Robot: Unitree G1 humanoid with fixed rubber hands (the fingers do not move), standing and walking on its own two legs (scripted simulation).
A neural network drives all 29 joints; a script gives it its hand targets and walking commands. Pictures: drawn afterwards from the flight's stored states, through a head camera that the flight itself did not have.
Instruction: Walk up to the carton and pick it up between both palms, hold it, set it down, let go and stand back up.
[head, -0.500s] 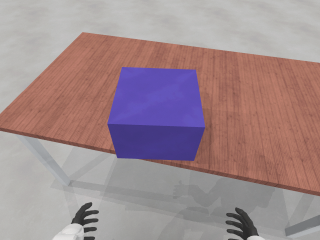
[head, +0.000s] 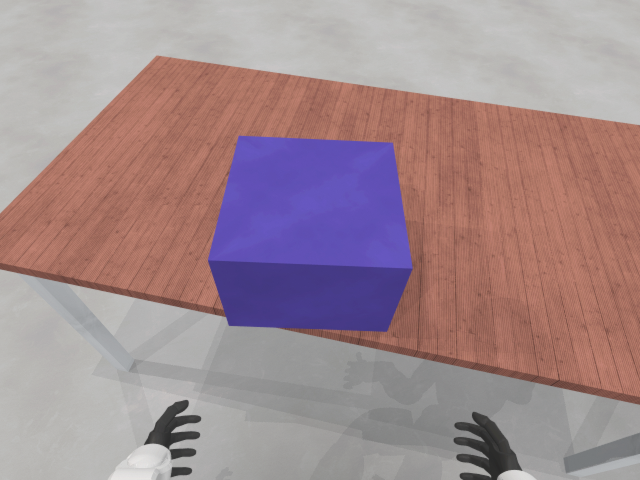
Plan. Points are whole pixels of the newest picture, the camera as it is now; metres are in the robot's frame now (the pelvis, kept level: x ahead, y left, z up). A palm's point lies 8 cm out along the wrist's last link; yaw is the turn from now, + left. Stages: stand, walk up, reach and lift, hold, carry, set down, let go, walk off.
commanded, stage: let go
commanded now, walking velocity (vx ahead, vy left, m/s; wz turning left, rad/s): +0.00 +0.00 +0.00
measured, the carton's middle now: (312, 232) +0.50 +0.03 -0.03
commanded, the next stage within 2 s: stand in 0.54 s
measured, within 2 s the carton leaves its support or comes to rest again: neither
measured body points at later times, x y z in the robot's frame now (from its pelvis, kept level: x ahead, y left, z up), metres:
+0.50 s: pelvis +0.00 +0.02 +0.00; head +0.01 +0.05 +0.45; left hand +0.17 +0.23 -0.12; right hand +0.17 -0.19 -0.11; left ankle +0.01 +0.11 -0.74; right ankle +0.01 -0.11 -0.74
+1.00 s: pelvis +0.05 +0.02 +0.01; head +0.03 +0.02 +0.45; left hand -0.01 +0.23 -0.15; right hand +0.01 -0.22 -0.15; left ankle +0.01 +0.11 -0.74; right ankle +0.01 -0.11 -0.74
